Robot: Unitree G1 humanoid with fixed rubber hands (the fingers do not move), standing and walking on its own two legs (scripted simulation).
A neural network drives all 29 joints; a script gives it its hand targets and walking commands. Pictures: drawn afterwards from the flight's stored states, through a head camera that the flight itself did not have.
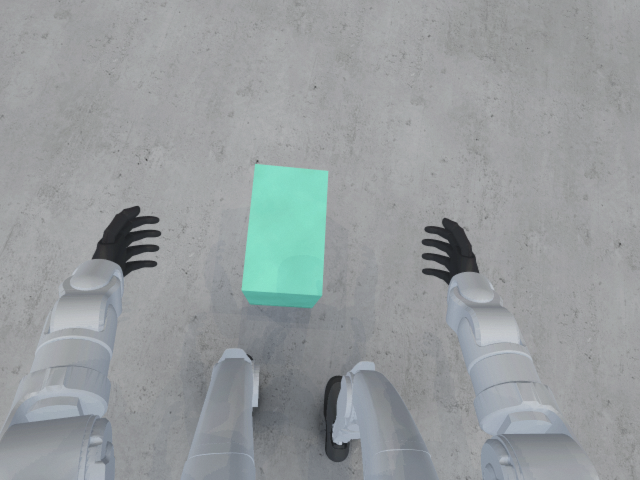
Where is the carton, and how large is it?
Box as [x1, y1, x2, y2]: [241, 164, 327, 307]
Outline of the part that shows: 255,164 241,290 250,304 312,307 321,296 327,171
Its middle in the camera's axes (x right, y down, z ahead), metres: -0.09 +0.00 +0.99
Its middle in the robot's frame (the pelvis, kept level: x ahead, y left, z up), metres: +0.52 +0.04 -0.55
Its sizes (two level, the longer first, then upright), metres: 0.298 0.173 0.262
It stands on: the floor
